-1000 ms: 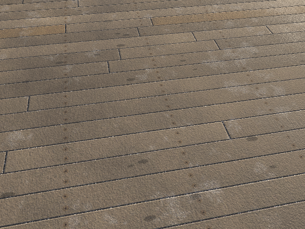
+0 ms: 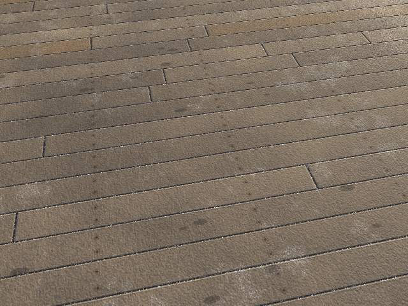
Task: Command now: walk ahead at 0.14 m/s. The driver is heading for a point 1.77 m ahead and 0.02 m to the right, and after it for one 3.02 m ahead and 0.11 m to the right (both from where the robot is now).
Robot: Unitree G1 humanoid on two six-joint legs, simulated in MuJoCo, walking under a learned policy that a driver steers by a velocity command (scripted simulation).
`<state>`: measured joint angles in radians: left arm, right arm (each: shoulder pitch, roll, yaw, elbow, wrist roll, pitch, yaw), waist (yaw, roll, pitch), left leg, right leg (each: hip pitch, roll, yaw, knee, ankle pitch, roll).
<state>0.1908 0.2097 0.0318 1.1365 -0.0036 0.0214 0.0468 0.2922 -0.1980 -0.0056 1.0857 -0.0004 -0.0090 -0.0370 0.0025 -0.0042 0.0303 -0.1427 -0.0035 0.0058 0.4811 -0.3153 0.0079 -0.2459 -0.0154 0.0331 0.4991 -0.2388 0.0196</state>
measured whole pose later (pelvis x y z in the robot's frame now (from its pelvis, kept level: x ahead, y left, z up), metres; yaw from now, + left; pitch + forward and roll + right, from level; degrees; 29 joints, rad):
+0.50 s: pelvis +0.16 -0.03 +0.01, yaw +0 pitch +1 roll +0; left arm 0.48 0.17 0.01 1.12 0.00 -0.08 0.01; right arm 0.06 -0.26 -0.05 0.91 0.03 -0.08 0.02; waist 0.08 0.03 0.00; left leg -0.65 0.10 0.01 0.75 -0.05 0.02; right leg 0.08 0.03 -0.04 0.18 -0.28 -0.04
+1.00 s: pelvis +0.45 +0.02 +0.01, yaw +0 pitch +1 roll +2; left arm 0.10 0.26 0.07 0.92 -0.01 -0.09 0.01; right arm 0.36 -0.22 -0.04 1.03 0.00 -0.10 0.01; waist -0.06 -0.04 0.00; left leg -0.05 -0.08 0.06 0.21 -0.17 0.08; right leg -0.70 -0.15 0.04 0.81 -0.01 -0.02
